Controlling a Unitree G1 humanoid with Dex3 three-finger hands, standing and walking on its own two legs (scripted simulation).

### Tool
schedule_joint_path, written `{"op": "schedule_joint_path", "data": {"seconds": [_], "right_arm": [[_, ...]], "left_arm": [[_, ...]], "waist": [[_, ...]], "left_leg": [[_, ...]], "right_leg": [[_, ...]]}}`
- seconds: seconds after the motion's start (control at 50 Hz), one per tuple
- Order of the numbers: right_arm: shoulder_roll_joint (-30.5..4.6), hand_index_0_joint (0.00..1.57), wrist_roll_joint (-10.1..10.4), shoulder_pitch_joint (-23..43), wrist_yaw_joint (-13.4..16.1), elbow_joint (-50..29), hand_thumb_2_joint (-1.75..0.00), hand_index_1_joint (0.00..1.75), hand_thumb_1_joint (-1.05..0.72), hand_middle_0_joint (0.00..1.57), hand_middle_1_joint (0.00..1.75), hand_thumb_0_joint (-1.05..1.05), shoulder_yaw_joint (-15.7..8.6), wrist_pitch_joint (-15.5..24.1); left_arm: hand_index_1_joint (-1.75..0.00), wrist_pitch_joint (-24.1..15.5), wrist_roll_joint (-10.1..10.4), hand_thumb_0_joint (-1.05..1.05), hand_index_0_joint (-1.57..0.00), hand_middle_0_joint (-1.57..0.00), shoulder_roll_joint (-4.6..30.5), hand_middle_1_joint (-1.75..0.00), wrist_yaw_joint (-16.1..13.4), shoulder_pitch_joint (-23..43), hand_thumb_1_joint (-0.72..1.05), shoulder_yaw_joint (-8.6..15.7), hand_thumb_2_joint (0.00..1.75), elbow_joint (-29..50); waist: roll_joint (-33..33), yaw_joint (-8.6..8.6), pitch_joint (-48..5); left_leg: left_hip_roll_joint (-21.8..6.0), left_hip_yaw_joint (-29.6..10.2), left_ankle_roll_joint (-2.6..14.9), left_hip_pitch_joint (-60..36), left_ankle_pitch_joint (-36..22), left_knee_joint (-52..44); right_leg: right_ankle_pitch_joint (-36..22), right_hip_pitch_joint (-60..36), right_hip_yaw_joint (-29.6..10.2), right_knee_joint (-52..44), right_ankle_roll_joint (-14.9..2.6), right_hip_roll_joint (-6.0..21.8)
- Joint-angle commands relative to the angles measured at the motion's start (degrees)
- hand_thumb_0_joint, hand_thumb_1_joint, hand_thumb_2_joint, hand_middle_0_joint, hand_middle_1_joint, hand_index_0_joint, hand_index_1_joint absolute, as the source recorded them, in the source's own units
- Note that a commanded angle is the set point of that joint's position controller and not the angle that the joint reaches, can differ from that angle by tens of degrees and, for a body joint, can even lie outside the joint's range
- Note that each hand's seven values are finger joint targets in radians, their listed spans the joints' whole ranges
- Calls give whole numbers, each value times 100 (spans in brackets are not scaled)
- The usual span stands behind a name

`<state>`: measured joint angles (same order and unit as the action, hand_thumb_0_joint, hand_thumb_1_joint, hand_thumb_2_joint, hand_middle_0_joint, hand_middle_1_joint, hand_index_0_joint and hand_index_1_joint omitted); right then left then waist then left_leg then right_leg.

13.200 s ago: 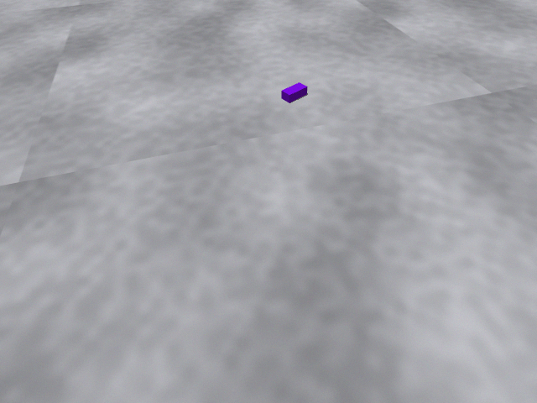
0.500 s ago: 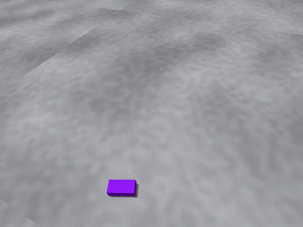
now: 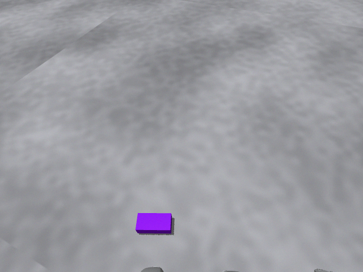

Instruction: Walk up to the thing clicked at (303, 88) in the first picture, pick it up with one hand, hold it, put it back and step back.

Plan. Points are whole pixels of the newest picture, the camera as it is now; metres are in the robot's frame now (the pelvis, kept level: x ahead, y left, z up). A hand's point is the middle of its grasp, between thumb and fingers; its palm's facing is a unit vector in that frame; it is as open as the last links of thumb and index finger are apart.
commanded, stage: walk up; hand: left
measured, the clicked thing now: (154, 223) +0.44 +0.20 -0.72
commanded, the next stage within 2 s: stand in 1.64 s
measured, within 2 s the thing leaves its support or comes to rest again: neither
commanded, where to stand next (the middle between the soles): +0.05 -0.03 m, yaw -1 degrees
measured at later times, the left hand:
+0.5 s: hand out of the picture +0.11 +0.25 -0.14, palm faces -0.05 -0.93 -0.37, open 7.4 cm
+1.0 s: hand out of the picture +0.08 +0.23 -0.12, palm faces -0.01 -0.94 -0.33, open 7.4 cm
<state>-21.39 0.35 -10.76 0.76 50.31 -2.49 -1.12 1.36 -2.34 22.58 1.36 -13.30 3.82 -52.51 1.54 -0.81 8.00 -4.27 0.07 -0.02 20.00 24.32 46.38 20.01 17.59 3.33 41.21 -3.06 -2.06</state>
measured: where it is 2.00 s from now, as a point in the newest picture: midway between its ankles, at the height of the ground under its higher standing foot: outside the picture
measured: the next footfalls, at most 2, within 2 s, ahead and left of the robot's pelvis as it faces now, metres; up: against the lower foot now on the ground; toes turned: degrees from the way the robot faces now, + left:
right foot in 0.46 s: +0.04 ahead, -0.16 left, +0.00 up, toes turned -2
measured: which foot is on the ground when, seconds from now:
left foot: down 0.00-1.00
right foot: down 0.00-0.22, up 0.24-0.44, down 0.46-1.00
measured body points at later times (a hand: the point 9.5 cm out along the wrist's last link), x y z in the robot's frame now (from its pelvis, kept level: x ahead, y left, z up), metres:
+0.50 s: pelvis +0.00 -0.02 +0.01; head +0.03 -0.01 +0.45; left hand +0.11 +0.29 -0.11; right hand +0.08 -0.34 -0.10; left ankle +0.01 +0.13 -0.71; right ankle +0.01 -0.16 -0.71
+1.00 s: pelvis -0.02 -0.02 +0.03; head -0.02 -0.02 +0.48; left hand +0.08 +0.28 -0.10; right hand +0.05 -0.32 -0.10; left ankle +0.00 +0.12 -0.71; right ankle +0.01 -0.16 -0.71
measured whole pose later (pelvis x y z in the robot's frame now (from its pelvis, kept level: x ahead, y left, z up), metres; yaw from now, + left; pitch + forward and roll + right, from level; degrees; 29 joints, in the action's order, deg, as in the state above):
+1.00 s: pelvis -0.02 -0.02 +0.03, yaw -1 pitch -4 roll +0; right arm -20.2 -0.2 -6.4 -1.0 63.3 0.3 0.1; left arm -0.3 0.2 20.1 0.8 -3.5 0.7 -64.2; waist -0.1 0.0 3.8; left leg -1.7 -1.2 -1.8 8.1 11.5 23.3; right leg 10.1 9.3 -1.3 23.0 1.8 1.6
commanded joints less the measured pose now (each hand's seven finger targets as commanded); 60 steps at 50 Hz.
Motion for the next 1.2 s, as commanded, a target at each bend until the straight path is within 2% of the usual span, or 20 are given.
{"op": "schedule_joint_path", "data": {"seconds": [0.0, 0.1, 0.14, 0.16, 0.18, 0.2, 0.22, 0.26, 0.36, 0.4, 0.42, 0.44, 0.46, 0.48, 0.52, 0.58, 0.6, 0.62, 0.7, 1.18], "right_arm": [[-1248, 20, 28, -32, 230, -370, -90, 30, -90, 20, 30, 0, -380, 139], [-1006, 20, -31, -414, 216, -197, -90, 30, -90, 20, 30, 0, -237, 335], [-983, 20, -105, -686, 217, -87, -90, 30, -90, 20, 30, 0, -254, 416], [-1223, 20, -199, -673, 245, -137, -90, 30, -90, 20, 30, 0, -317, 460], [-1696, 20, -296, -477, 258, -267, -90, 30, -90, 20, 30, 0, -405, 522], [-1991, 20, -153, -275, 231, -305, -90, 30, -90, 20, 30, 0, -467, 503], [-1854, 20, -154, -264, 230, -320, -90, 30, -90, 20, 30, 0, -466, 527], [-1611, 20, -154, -55, 255, -329, -90, 30, -90, 20, 30, 0, -313, 541], [-1580, 20, -163, 159, 132, -407, -90, 30, -90, 20, 30, 0, -285, 401], [-1558, 20, -109, 268, 79, -417, -90, 30, -90, 20, 30, 0, -259, 287], [-1361, 20, -52, 205, 57, -405, -90, 30, -90, 20, 30, 0, -202, 243], [-1125, 20, 5, 202, 33, -448, -90, 30, -90, 20, 30, 0, -130, 220], [-997, 20, 36, 236, 42, -431, -90, 30, -90, 20, 30, 0, -109, 173], [-1162, 20, -12, 211, 64, -244, -90, 30, -90, 20, 30, 0, -182, 117], [-1156, 20, 22, 270, 15, -107, -90, 30, -90, 20, 30, 0, -164, 133], [-1124, 20, -17, -242, -14, 267, -90, 30, -90, 20, 30, 0, -157, 265], [-1290, 20, -104, -25, -10, 253, -90, 30, -90, 20, 30, 0, -186, 292], [-1436, 20, -90, 453, -35, 173, -90, 30, -90, 20, 30, 0, -181, 317], [-1226, 20, -60, 478, -87, 470, -90, 30, -90, 20, 30, 0, -82, 264], [-1090, 20, -67, 819, -109, 1146, -90, 30, -90, 20, 30, 0, -23, 270]], "left_arm": [[-30, -142, 0, 0, -20, -20, 1435, -30, -73, 76, 90, 351, 90, 755], [-30, -112, 3, 0, -20, -20, 1244, -30, -160, 15, 90, 275, 90, 902], [-30, -54, 142, 0, -20, -20, 1221, -30, -148, 242, 90, 234, 90, 948], [-30, -38, 213, 0, -20, -20, 1086, -30, -128, 274, 90, 152, 90, 1012], [-30, -15, 256, 0, -20, -20, 735, -30, -96, 230, 90, 61, 90, 1085], [-30, 82, 206, 0, -20, -20, 1142, -30, -167, 368, 90, 200, 90, 912], [-30, 106, 189, 0, -20, -20, 1208, -30, -171, 409, 90, 220, 90, 855], [-30, 71, 258, 0, -20, -20, 1051, -30, -132, 431, 90, 211, 90, 736], [-30, -107, 259, 0, -20, -20, 932, -30, -86, 335, 90, 159, 90, 463], [-30, -182, 227, 0, -20, -20, 888, -30, -130, 115, 90, 158, 90, 213], [-30, -251, 180, 0, -20, -20, 1075, -30, -169, 127, 90, 201, 90, 150], [-30, -328, 129, 0, -20, -20, 1352, -30, -208, 91, 90, 249, 90, 128], [-30, -358, 182, 0, -20, -20, 1676, -30, -201, 249, 90, 255, 90, 160], [-30, -370, 178, 0, -20, -20, 1750, -30, -187, 672, 90, 228, 90, 257], [-30, -385, 158, 0, -20, -20, 1448, -30, -192, 885, 90, 126, 90, 227], [-30, -340, 190, 0, -20, -20, 1269, -30, -174, 1171, 90, 56, 90, 178], [-30, -317, 243, 0, -20, -20, 1095, -30, -170, 1003, 90, 17, 90, 151], [-30, -290, 278, 0, -20, -20, 1009, -30, -159, 805, 90, -12, 90, 29], [-30, -354, 242, 0, -20, -20, 1184, -30, -148, 1170, 90, 15, 90, -236], [-30, -334, 201, 0, -20, -20, 979, -30, -111, 1233, 90, -69, 90, -1056]], "waist": [[-775, -96, -563], [-954, -53, -1130], [-730, 147, -1344], [-474, 205, -1372], [656, 117, -1280], [909, 215, -988], [536, 181, -773], [450, 32, -707], [1126, 59, -896], [917, -78, -922], [576, -74, -1022], [-78, -91, -1158], [-654, -22, -1180], [-834, 63, -945], [-799, 140, -650], [-1004, 386, -924], [-581, 188, -981], [-310, -49, -976], [-295, 132, -828], [-36, 59, -891]], "left_leg": [[498, -411, 237, 504, 1253, 1690], [377, 79, 99, 164, 345, -583], [399, 134, 178, -623, -1237, -2170], [-66, -561, 397, -1439, -1985, -2468], [-1307, -2366, 822, -1939, -2881, -2553], [-2119, -2831, 1694, -1192, -3528, -2330], [-1965, -2601, 1779, -1029, -3782, -2247], [-1262, -1542, 1338, -1204, -4217, -1964], [-817, -668, 989, -1052, -3911, -1622], [-584, -433, 751, -634, -3246, -1202], [-458, -340, 515, -346, -2982, -951], [-227, -282, 254, 255, -2143, -547], [208, -78, 65, 107, -329, -192], [193, -189, 48, -427, 575, 201], [162, -339, 123, -188, 795, -69], [14, -388, 157, -1095, -1319, -1905], [-277, -858, 286, -1215, -1912, -2162], [-553, -1226, 491, -874, -1539, -2234], [-54, -483, 185, -833, -1254, -2192], [-243, -587, 104, -1085, -1173, -3140]], "right_leg": [[-2704, -280, -2398, -1704, -1477, 1895], [-4219, -1266, -1453, -707, -1098, 1437], [-3852, -1221, -1104, -67, -703, 1176], [-3207, -335, -1045, 274, -381, 1045], [-1165, 867, -835, 768, 35, 367], [1538, 690, -890, 1300, 165, 254], [1556, 673, -1189, 1766, 161, 261], [1240, 808, -1336, 1631, 111, 161], [532, -140, -304, -104, 223, 176], [-603, -888, -35, -1325, 177, 10], [-1171, -1352, -338, -1550, 99, 167], [-1700, -1761, -1383, -1599, -137, 838], [-1650, -1045, -2600, -1867, -814, 1921], [-1446, -186, -2899, -1906, -1185, 2214], [-1537, -206, -2217, -1817, -933, 1792], [-2204, -171, -1372, -1195, -259, 1244], [-1928, -81, -1137, -981, -40, 950], [-1002, -289, -870, -1135, 113, 628], [-888, -626, -1242, -1784, -39, 1010], [-1065, -1017, -889, -2521, 233, 894]]}}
